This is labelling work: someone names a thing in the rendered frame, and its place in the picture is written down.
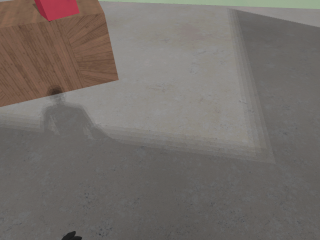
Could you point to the carton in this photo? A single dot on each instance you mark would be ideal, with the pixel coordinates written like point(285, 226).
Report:
point(56, 9)

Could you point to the pedestal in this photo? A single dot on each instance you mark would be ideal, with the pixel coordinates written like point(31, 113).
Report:
point(40, 58)

